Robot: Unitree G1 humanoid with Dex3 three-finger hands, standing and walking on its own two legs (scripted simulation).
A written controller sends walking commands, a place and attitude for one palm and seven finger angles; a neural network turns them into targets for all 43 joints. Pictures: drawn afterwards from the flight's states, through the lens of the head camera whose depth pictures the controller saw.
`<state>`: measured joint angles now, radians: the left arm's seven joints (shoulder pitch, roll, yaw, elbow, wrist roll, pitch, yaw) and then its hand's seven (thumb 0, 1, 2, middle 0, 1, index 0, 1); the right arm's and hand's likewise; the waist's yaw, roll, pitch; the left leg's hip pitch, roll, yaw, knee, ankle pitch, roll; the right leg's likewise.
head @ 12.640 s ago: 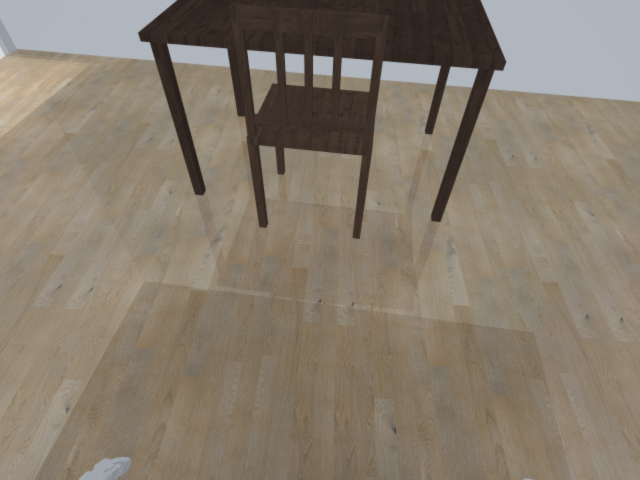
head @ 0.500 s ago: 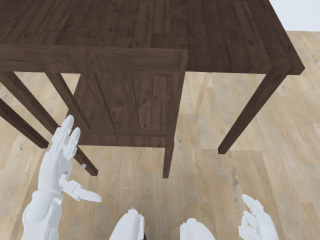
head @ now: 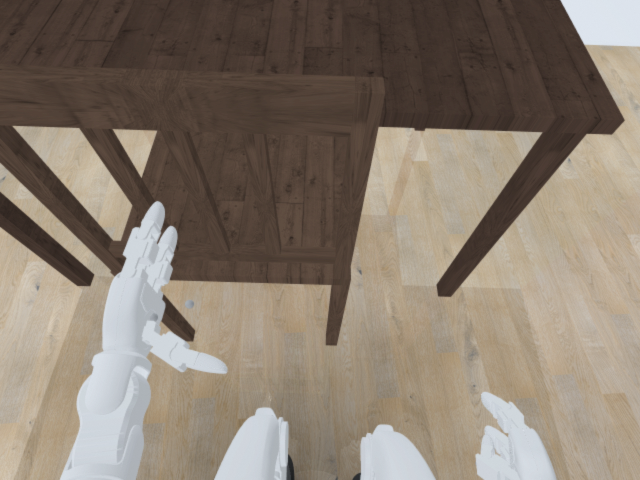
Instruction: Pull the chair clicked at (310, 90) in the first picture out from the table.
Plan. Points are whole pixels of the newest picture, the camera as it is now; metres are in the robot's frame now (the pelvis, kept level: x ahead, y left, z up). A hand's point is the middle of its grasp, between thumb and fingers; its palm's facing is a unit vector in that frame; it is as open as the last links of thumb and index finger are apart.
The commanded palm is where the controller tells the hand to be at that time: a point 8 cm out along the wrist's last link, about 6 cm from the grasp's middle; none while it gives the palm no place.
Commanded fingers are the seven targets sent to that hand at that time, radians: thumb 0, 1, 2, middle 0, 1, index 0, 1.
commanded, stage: aim the fingers beside a spindle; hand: left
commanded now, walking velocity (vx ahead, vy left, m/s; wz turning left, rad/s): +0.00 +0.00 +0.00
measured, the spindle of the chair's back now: (203, 199) +0.47 +0.18 +0.02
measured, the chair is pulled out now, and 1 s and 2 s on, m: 0.00 0.00 0.00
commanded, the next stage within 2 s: none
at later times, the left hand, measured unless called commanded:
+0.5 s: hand (202, 305) +0.32 +0.16 +0.01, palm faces -0.03 -1.00 -0.02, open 16.9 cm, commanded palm +0.30 +0.21 +0.02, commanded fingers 0.00 -0.50 0.30 -0.06 -0.08 -0.06 -0.08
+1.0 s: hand (197, 303) +0.31 +0.16 +0.04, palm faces -0.02 -1.00 -0.05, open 16.9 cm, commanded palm +0.30 +0.22 +0.02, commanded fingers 0.00 -0.50 0.30 -0.06 -0.08 -0.06 -0.08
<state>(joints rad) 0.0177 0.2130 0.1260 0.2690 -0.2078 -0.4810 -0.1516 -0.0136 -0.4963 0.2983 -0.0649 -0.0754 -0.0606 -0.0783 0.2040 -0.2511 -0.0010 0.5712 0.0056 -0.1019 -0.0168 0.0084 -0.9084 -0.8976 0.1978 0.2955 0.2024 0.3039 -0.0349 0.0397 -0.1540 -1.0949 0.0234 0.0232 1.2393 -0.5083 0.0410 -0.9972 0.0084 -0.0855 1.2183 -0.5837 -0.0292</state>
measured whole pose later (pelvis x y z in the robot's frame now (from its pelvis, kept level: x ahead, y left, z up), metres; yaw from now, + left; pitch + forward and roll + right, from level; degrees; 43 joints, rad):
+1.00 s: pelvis +0.00 +0.00 +0.00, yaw +0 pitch +21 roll -2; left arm 0.05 0.20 0.09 0.22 -0.18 -0.51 -0.11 -0.01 -0.50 0.30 -0.07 -0.08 -0.06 -0.08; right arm 0.20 -0.24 0.00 0.57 0.00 -0.07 -0.02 0.01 -0.91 -0.90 0.20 0.30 0.20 0.30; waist -0.03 0.04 -0.15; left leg -1.10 0.02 0.03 1.24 -0.52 0.04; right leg -1.00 0.01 -0.08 1.22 -0.59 -0.03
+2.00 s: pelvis +0.00 +0.01 +0.00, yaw +0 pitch +22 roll -3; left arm 0.04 0.19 0.06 0.22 -0.16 -0.50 -0.09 -0.01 -0.50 0.30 -0.07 -0.08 -0.06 -0.08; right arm 0.19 -0.24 0.00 0.56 0.00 -0.06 -0.02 0.01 -0.91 -0.90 0.20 0.30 0.20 0.30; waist -0.03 0.04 -0.15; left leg -1.10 0.02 0.03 1.24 -0.52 0.05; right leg -1.00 0.01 -0.08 1.21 -0.58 -0.02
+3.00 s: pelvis +0.00 +0.01 +0.00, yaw +0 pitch +22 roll -3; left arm 0.04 0.20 0.08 0.21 -0.20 -0.49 -0.14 -0.01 -0.50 0.30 -0.06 -0.08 -0.06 -0.08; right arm 0.20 -0.25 0.00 0.57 0.01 -0.07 -0.02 0.01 -0.91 -0.90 0.20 0.30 0.20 0.30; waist -0.04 0.04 -0.15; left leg -1.11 0.02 0.02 1.24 -0.51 0.05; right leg -1.00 0.01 -0.08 1.21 -0.58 -0.02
